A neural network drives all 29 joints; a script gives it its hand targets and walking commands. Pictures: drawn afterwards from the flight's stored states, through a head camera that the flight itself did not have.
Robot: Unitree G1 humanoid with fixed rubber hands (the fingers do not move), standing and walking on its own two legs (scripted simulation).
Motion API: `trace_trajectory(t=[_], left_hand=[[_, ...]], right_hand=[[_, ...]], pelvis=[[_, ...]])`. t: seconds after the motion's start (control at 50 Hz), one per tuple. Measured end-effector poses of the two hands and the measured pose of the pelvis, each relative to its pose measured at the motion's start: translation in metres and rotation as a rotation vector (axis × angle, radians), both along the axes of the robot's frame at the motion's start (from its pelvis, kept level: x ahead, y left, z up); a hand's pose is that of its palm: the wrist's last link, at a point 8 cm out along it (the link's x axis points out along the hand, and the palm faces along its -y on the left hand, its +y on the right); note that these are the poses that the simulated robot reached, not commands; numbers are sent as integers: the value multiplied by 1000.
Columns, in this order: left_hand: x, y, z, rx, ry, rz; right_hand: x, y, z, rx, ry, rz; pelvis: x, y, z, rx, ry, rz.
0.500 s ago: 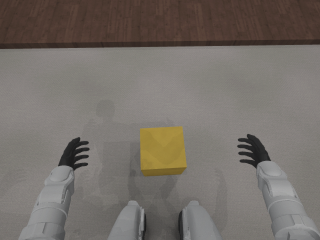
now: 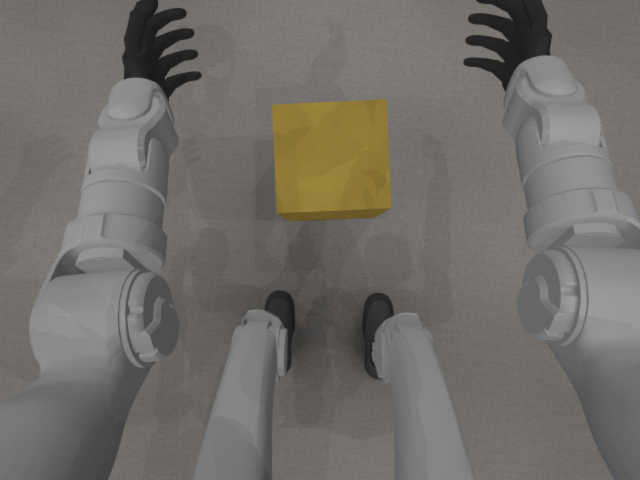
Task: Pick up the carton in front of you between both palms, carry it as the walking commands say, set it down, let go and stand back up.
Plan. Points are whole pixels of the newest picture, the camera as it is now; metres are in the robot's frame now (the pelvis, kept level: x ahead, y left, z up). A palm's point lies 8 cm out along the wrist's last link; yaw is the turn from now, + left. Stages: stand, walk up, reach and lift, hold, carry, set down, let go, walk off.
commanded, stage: reach and lift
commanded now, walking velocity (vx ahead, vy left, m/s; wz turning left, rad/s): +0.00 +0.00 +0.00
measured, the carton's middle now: (330, 169) +0.52 +0.01 -0.52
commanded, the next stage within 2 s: none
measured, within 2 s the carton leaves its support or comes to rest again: leaves its support in 1.76 s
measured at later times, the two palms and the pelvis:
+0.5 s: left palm (213, 150) +0.51 +0.20 -0.32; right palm (450, 145) +0.53 -0.19 -0.32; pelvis +0.00 +0.01 -0.17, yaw +0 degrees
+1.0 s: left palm (240, 164) +0.52 +0.19 -0.46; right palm (421, 159) +0.53 -0.17 -0.46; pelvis -0.02 +0.01 -0.27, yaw +1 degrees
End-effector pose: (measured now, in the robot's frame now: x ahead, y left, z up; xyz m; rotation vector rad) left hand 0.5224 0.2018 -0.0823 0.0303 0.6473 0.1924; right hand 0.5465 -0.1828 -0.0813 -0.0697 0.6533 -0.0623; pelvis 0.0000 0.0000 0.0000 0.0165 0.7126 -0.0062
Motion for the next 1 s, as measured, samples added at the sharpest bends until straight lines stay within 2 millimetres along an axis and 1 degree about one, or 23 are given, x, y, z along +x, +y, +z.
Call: trace_trajectory(t=[0.04, 0.1, 0.16, 0.2, 0.26, 0.32, 0.42, 0.5, 0.6, 0.7, 0.8, 0.88, 0.94, 1.0], left_hand=[[4, -1, -9, 2, -3, -1], [4, -1, -28, 3, 3, 1], [0, -1, -52, 1, 18, 6], [-3, 0, -73, -1, 31, 10], [-8, 0, -107, -3, 44, 13], [-10, 1, -143, -1, 48, 11], [-13, 2, -201, 4, 39, 9], [-13, 3, -236, 3, 28, 10], [-12, 1, -268, 2, 32, 15], [-13, -4, -298, -10, 66, 12], [-15, -8, -334, -13, 101, 4], [-13, -8, -360, -9, 107, 3], [-10, -7, -373, -3, 95, 0], [-7, -10, -377, -3, 82, -11]], right_hand=[[5, 2, -10, 0, -5, 1], [6, 3, -29, 0, 1, -3], [2, 3, -53, 1, 14, -14], [-2, 4, -73, -1, 25, -20], [-8, 4, -107, -6, 39, -31], [-14, 3, -145, -11, 45, -41], [-20, -2, -204, -20, 35, -48], [-21, -3, -240, -21, 22, -50], [-18, 1, -271, -14, 16, -52], [-17, 7, -300, -11, 48, -48], [-20, 10, -334, -7, 85, -49], [-18, 9, -361, -5, 89, -51], [-15, 9, -375, -4, 75, -50], [-14, 11, -380, -2, 65, -49]], pelvis=[[5, 0, -1, 2, 32, 0], [13, 0, -5, 2, 82, 0], [22, 0, -14, 1, 130, 1], [26, 0, -25, 0, 160, 2], [29, 1, -48, 0, 198, 3], [28, 2, -76, 0, 220, 5], [16, 5, -127, -1, 207, 6], [4, 7, -166, 0, 160, 5], [-11, 8, -204, 3, 85, 6], [-22, 7, -229, 4, 27, 8], [-27, 6, -248, 2, -12, 10], [-27, 6, -261, 2, -37, 9], [-25, 6, -269, 2, -59, 9], [-22, 5, -274, 1, -80, 10]])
